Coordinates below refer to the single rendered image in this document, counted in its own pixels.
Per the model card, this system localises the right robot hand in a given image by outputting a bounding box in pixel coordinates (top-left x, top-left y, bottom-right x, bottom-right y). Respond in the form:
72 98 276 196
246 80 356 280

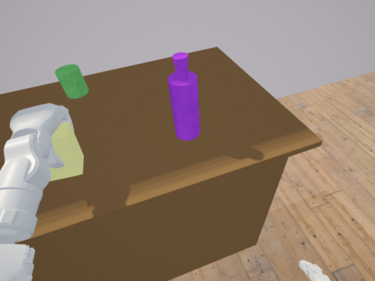
298 260 331 281

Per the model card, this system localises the left robot upper arm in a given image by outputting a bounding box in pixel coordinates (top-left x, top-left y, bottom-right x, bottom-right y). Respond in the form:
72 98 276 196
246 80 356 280
0 244 35 281

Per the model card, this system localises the left robot hand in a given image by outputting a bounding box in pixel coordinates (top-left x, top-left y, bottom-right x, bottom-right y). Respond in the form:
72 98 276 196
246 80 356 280
10 103 74 169

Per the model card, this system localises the sponge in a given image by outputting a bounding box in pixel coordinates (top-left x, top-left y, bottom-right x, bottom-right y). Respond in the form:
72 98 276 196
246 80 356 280
48 122 84 181

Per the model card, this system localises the left robot forearm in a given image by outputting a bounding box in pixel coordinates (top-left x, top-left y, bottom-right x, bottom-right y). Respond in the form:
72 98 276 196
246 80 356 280
0 126 52 244

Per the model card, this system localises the table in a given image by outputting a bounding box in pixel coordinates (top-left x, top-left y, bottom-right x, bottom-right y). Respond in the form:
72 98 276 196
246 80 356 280
0 47 323 281

